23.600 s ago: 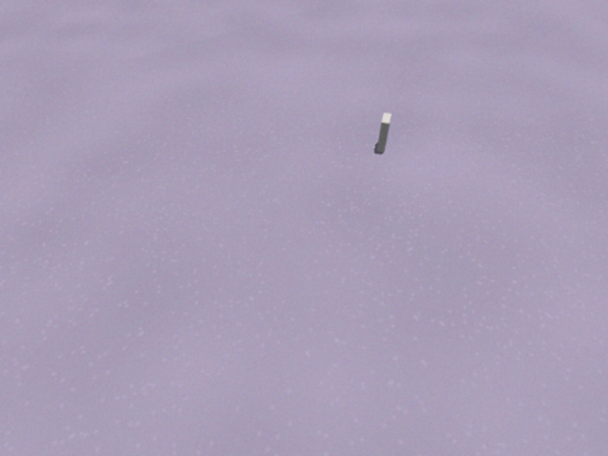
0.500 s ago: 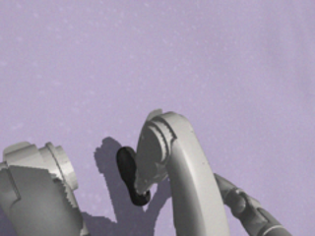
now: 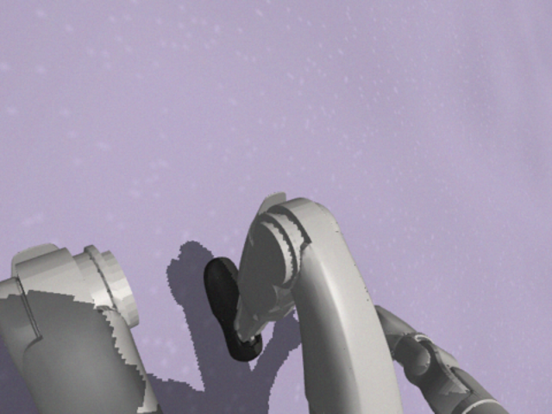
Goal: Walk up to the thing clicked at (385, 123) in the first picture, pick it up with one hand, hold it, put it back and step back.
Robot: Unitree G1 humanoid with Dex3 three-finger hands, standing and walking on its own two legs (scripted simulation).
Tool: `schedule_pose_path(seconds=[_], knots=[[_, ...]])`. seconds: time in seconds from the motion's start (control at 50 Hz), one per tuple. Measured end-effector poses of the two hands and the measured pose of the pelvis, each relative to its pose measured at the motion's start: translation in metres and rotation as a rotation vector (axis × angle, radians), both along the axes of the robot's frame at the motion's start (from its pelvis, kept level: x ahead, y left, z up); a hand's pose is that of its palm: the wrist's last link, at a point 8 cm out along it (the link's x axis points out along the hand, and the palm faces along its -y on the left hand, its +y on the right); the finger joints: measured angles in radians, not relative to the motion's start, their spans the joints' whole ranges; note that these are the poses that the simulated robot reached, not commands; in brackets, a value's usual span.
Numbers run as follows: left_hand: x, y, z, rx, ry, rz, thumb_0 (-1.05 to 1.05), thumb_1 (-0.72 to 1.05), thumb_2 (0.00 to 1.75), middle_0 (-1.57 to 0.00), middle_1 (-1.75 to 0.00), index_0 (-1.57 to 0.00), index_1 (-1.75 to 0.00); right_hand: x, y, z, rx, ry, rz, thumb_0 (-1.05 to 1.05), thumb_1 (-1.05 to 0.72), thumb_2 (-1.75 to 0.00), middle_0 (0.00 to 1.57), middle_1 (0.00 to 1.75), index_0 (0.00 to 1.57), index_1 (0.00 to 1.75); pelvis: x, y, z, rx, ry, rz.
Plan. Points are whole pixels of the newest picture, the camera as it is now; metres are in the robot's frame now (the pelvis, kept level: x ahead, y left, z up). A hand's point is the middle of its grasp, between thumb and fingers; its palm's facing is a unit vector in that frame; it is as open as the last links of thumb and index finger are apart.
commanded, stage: withdraw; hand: left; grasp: from the side
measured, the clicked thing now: out of the picture +0.48 +0.33 -0.20
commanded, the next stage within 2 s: rise in 0.10 s
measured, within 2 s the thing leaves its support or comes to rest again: rests again in 0.10 s
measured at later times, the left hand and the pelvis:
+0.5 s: hand out of the picture +0.37 +0.43 -0.06, palm faces +0.41 -0.85 -0.33, open 17.0 cm; pelvis +0.01 +0.00 +0.05, yaw +6 degrees
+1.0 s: hand out of the picture +0.26 +0.33 +0.14, palm faces +0.34 -0.83 -0.45, open 17.2 cm; pelvis +0.05 -0.01 +0.24, yaw +13 degrees
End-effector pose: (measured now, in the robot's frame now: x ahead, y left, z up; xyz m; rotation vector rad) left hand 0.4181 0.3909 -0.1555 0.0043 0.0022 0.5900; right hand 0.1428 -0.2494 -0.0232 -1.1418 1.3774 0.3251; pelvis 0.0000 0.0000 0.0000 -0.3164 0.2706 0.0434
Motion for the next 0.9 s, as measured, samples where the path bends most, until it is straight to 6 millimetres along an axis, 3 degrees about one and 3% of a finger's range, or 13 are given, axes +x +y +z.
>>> schedule_pose_path(seconds=[0.12, 0.18, 0.38, 0.44, 0.58, 0.66, 0.74, 0.9], knots=[[-0.013, 0.051, 0.046, 0.098, -0.005, 0.003, -0.01, -0.42, 0.12, -0.07, -0.10, -0.08, -0.09, 0.004, -0.006, -0.001, 0.009, -0.030, -0.041, -0.01, -0.88, -0.89, 0.21, 0.31, 0.21, 0.30, 0.001, -0.001, 0.003, 0.009, 0.031, 0.009], [-0.026, 0.067, 0.060, 0.095, 0.049, -0.032, -0.01, -0.43, 0.10, -0.06, -0.10, -0.08, -0.09, 0.007, -0.006, -0.004, 0.034, -0.052, -0.069, -0.01, -0.88, -0.89, 0.21, 0.31, 0.21, 0.30, 0.002, 0.001, 0.006, 0.014, 0.056, 0.015], [-0.063, 0.056, 0.057, 0.024, 0.334, -0.151, -0.01, -0.46, 0.08, -0.05, -0.09, -0.06, -0.07, 0.028, 0.009, -0.004, 0.145, -0.158, -0.219, -0.01, -0.88, -0.90, 0.21, 0.31, 0.21, 0.30, 0.005, 0.000, 0.023, 0.046, 0.136, 0.041], [-0.076, 0.063, 0.080, 0.074, 0.381, -0.127, -0.01, -0.48, 0.08, -0.07, -0.09, -0.07, -0.08, 0.036, 0.013, 0.002, 0.183, -0.202, -0.273, 0.00, -0.90, -0.90, 0.21, 0.31, 0.21, 0.30, 0.007, -0.002, 0.033, 0.056, 0.172, 0.053], [-0.112, 0.085, 0.163, 0.215, 0.499, -0.042, -0.01, -0.44, 0.12, -0.07, -0.08, -0.07, -0.08, 0.050, 0.018, 0.007, 0.278, -0.244, -0.397, 0.00, -0.91, -0.90, 0.21, 0.31, 0.21, 0.30, 0.012, 0.000, 0.066, 0.087, 0.268, 0.079], [-0.138, 0.071, 0.195, 0.223, 0.620, -0.044, -0.01, -0.45, 0.12, -0.07, -0.08, -0.06, -0.08, 0.061, 0.024, 0.013, 0.347, -0.254, -0.450, 0.00, -0.91, -0.90, 0.21, 0.31, 0.21, 0.30, 0.015, 0.001, 0.092, 0.112, 0.312, 0.087], [-0.159, 0.043, 0.219, 0.197, 0.703, -0.064, -0.01, -0.46, 0.11, -0.06, -0.07, -0.06, -0.07, 0.075, 0.031, 0.031, 0.408, -0.277, -0.471, 0.00, -0.90, -0.90, 0.21, 0.31, 0.21, 0.30, 0.019, -0.001, 0.122, 0.139, 0.327, 0.096], [-0.185, -0.009, 0.281, 0.120, 0.764, -0.062, -0.01, -0.47, 0.10, -0.07, -0.07, -0.06, -0.07, 0.114, 0.042, 0.107, 0.485, -0.406, -0.451, 0.00, -0.90, -0.90, 0.21, 0.31, 0.21, 0.30, 0.032, -0.011, 0.193, 0.180, 0.313, 0.120]])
